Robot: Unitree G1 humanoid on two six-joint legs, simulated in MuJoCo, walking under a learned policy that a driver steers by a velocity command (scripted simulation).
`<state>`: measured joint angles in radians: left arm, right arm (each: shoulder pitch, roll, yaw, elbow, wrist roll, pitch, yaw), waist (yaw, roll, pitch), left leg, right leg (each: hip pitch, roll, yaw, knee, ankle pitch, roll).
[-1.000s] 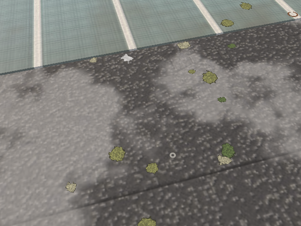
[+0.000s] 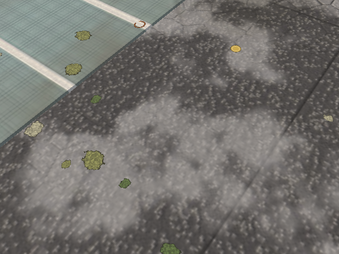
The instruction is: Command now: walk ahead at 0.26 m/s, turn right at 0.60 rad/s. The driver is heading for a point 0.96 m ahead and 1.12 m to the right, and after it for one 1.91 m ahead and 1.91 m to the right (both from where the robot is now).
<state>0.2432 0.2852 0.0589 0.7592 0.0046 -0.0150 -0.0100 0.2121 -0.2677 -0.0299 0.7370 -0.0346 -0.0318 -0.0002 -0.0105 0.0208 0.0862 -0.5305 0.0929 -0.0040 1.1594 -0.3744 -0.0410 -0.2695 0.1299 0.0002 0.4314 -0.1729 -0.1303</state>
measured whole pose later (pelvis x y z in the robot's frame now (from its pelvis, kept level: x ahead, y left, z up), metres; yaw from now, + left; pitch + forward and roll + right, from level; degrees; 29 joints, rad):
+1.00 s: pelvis +0.16 -0.02 +0.01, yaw -36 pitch +1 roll +2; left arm 0.41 0.27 0.04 0.77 0.01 0.00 -0.02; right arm 0.22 -0.32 -0.07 0.72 -0.04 0.02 0.03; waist 0.03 0.05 -0.01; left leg -0.56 0.05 0.00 0.92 -0.21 -0.04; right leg -0.08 0.07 0.12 0.31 -0.23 -0.09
